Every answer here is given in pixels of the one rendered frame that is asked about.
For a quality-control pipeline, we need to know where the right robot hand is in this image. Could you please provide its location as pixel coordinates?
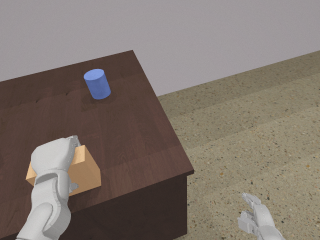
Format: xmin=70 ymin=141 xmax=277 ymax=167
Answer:
xmin=237 ymin=192 xmax=275 ymax=236

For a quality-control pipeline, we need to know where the left robot forearm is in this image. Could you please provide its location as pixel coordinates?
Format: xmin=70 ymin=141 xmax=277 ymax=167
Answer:
xmin=16 ymin=169 xmax=71 ymax=240

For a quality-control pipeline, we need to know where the right robot forearm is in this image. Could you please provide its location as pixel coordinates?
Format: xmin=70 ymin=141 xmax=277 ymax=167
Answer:
xmin=257 ymin=225 xmax=286 ymax=240

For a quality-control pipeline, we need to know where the table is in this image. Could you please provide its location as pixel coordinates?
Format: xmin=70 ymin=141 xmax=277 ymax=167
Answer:
xmin=0 ymin=50 xmax=194 ymax=240

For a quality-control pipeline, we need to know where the left robot hand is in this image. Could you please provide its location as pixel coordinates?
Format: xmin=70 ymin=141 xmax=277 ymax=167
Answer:
xmin=31 ymin=135 xmax=81 ymax=193

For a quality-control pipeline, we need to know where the sponge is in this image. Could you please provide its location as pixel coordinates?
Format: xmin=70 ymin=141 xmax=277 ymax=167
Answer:
xmin=26 ymin=145 xmax=101 ymax=196

